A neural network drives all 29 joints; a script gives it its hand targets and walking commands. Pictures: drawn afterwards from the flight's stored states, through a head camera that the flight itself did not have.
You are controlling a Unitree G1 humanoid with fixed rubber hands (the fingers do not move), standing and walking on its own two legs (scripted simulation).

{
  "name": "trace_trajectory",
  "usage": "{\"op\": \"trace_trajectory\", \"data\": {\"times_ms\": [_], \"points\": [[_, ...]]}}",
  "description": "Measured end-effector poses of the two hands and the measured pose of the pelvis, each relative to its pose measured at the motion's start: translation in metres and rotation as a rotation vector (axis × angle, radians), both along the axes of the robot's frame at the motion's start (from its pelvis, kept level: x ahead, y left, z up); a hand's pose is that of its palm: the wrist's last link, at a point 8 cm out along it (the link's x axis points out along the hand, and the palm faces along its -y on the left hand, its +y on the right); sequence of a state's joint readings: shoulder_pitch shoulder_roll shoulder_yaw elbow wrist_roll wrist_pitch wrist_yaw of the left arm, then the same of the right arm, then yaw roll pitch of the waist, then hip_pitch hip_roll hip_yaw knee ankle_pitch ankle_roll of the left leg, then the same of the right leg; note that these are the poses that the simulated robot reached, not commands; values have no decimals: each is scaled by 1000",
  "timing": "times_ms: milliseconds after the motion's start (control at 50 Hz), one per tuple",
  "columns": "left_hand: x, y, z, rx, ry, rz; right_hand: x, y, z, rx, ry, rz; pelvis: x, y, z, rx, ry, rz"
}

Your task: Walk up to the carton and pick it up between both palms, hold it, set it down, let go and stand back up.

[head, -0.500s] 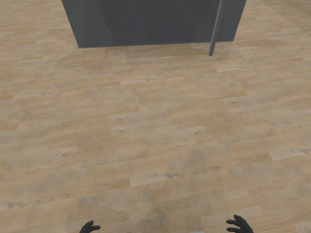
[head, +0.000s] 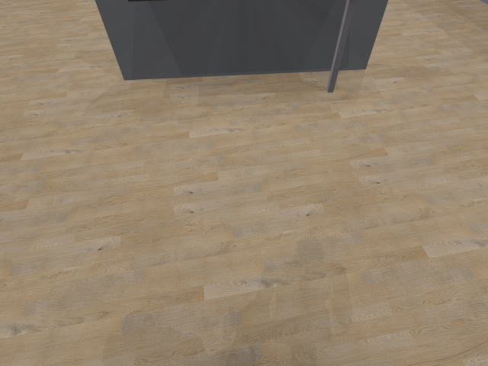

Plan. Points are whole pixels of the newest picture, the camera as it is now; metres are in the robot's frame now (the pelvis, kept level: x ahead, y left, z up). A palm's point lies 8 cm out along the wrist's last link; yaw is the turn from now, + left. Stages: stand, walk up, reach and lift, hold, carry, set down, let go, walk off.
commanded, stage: stand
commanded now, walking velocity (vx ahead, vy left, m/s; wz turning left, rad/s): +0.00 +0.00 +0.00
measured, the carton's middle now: out of the picture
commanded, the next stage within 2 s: none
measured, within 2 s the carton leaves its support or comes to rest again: neither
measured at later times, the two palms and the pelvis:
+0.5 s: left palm out of the picture +0.00 +0.20 -0.14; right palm out of the picture +0.00 -0.20 -0.14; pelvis +0.01 +0.00 +0.01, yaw +0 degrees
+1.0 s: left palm out of the picture -0.02 +0.20 -0.14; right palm out of the picture -0.01 -0.19 -0.14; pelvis +0.01 +0.00 +0.01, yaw +0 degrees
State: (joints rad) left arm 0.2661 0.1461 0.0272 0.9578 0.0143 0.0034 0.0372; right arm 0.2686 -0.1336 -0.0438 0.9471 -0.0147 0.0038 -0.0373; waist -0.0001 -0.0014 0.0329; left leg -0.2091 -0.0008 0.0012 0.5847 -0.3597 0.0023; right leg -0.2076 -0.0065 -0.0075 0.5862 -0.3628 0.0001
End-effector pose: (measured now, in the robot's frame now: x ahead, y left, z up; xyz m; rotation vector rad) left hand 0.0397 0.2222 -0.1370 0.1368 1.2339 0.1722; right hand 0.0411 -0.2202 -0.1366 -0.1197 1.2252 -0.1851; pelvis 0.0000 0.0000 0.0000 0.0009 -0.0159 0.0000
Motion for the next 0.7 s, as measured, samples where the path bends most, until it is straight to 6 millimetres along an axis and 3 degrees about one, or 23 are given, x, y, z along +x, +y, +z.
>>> {"op": "trace_trajectory", "data": {"times_ms": [340, 700], "points": [[-34, -12, -4, -29, 140, 36, -33, 13, -4, 29, 143, -32, 7, 1, 6, 0, -27, 0], [-51, -23, -4, -52, 210, 45, -51, 24, -5, 49, 216, -36, 10, 2, 9, 0, -35, 0]]}}
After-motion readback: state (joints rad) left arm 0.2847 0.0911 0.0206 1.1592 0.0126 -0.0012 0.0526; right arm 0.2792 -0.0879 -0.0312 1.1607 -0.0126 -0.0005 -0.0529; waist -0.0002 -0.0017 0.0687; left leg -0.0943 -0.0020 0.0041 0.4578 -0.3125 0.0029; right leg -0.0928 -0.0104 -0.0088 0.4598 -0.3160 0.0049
